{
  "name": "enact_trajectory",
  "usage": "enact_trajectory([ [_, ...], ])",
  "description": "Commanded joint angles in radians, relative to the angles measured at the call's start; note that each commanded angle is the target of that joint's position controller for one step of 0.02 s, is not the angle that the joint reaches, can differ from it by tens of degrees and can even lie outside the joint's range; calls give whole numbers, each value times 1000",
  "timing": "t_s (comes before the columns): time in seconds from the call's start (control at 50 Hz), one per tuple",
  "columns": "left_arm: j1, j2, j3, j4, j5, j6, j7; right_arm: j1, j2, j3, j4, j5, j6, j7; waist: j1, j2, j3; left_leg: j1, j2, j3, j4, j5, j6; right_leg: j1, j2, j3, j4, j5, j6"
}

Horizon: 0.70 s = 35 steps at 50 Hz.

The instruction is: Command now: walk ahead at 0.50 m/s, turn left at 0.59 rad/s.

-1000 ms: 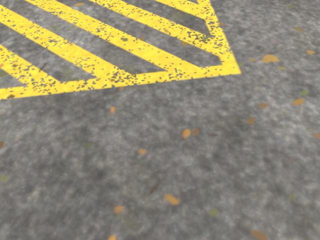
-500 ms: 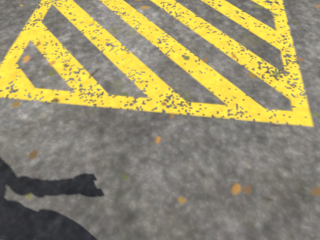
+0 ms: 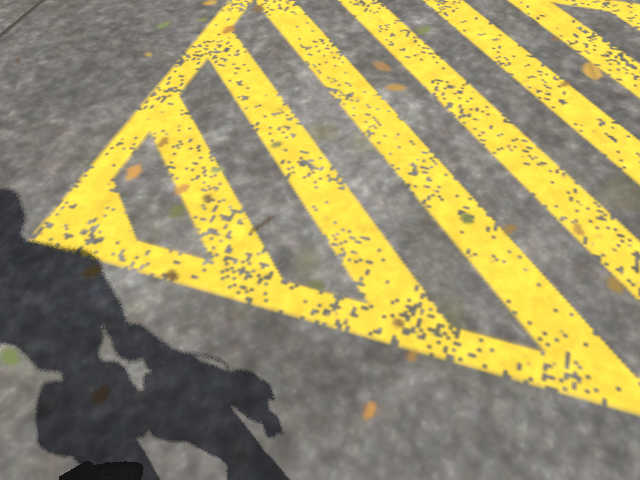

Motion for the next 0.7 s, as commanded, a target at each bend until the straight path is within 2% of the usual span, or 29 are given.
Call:
enact_trajectory([
  [0.02,190,130,41,-18,0,14,8,-47,-146,-25,-106,-3,-13,-3,127,-105,-93,-530,120,32,317,91,-21,541,-374,485,-245,-241,-161],
  [0.04,156,109,34,-13,4,20,9,-82,-132,-27,-119,-13,-12,-1,110,-100,-36,-508,147,36,272,140,-23,443,-336,392,-269,-135,-154],
  [0.06,143,98,29,-8,11,19,11,-78,-113,-28,-125,-8,-8,6,86,-125,-17,-462,175,39,242,171,-21,379,-309,317,-293,-72,-144],
  [0.08,140,95,30,-2,10,17,11,-71,-92,-25,-128,-1,-2,10,77,-141,-9,-437,187,53,218,185,-21,345,-292,262,-320,-40,-144],
  [0.12,148,113,37,13,1,9,10,-87,-60,-19,-147,0,8,14,72,-132,3,-449,201,70,173,214,-29,326,-294,185,-358,34,-164],
  [0.18,159,148,50,28,1,7,13,-135,-48,-13,-176,-6,11,18,75,-102,8,-490,211,75,63,320,-43,352,-306,89,-380,152,-178],
  [0.22,133,159,51,27,1,18,19,-173,-43,-10,-189,-10,7,28,75,-98,28,-450,196,111,-67,422,-46,339,-275,-20,-359,341,-158],
  [0.26,135,172,53,31,-2,33,29,-230,-26,-3,-205,-17,1,42,93,-100,31,-372,168,171,-201,520,-43,325,-248,-112,-322,461,-131],
  [0.3,198,180,50,57,-16,45,28,-286,-7,3,-227,-18,-4,54,119,-97,16,-298,135,191,-293,537,-31,341,-254,-114,-292,504,-129],
  [0.34,217,197,51,77,-33,54,22,-290,-19,-1,-238,-21,-8,62,102,-111,3,-247,109,187,-367,482,-1,392,-277,-85,-242,555,-126],
  [0.36,208,209,53,82,-42,57,20,-259,-38,-9,-229,-29,-11,61,73,-121,-14,-195,91,192,-409,462,19,411,-280,-72,-192,613,-117],
  [0.38,190,211,51,86,-50,59,19,-185,-64,-22,-202,-38,-15,57,21,-117,-50,-91,69,206,-488,515,41,419,-259,-72,-108,653,-96],
  [0.4,203,189,42,95,-48,58,15,-97,-111,-40,-169,-49,-18,46,-25,-89,-102,76,67,211,-558,679,67,372,-214,-90,26,615,-60],
  [0.42,221,128,16,71,-10,50,11,3,-194,-54,-153,-74,-16,27,-47,14,-235,357,253,52,-454,1185,123,193,-148,-106,262,264,-6],
  [0.44,381,32,-24,87,6,50,-7,-38,-198,-33,-176,-95,-9,17,36,215,-411,623,554,-257,-399,1496,327,-63,-40,-14,593,-586,64],
  [0.46,368,131,1,125,-29,62,-6,-25,-146,-25,-178,-72,2,25,-19,132,-500,545,526,-242,-443,1311,324,-48,-64,126,665,-614,68],
  [0.48,266,168,14,91,-53,75,-3,-80,-124,-17,-168,-53,3,31,-15,106,-356,446,458,-134,-491,1154,276,-122,-91,99,670,-580,70],
  [0.5,225,141,11,85,-46,91,10,-148,-94,-7,-156,-41,1,32,17,62,-251,328,410,-74,-535,988,230,-146,-121,77,617,-522,77],
  [0.52,224,137,16,94,-30,114,25,-203,-68,1,-152,-41,-2,31,45,64,-175,195,384,-24,-587,856,207,-109,-138,69,577,-469,92],
  [0.54,256,129,19,102,-24,138,36,-251,-76,-3,-145,-52,-2,28,82,87,-141,58,363,28,-639,770,197,-14,-138,54,559,-405,109],
  [0.56,278,123,22,102,-22,155,46,-283,-94,-11,-143,-62,-3,23,102,105,-122,-18,356,62,-676,707,202,31,-121,24,557,-365,119],
  [0.58,290,118,26,98,-19,166,54,-301,-103,-17,-139,-64,-4,17,109,116,-116,-49,361,87,-695,663,211,44,-114,9,555,-346,122],
  [0.62,269,114,32,77,-16,179,61,-310,-103,-20,-125,-60,-2,3,103,109,-109,-63,376,118,-720,547,214,31,-123,6,530,-298,112],
  [0.7,178,101,31,21,-11,187,47,-314,-110,-28,-92,-51,13,-23,77,103,-92,-42,398,161,-737,402,200,36,-140,-13,400,-225,78],
])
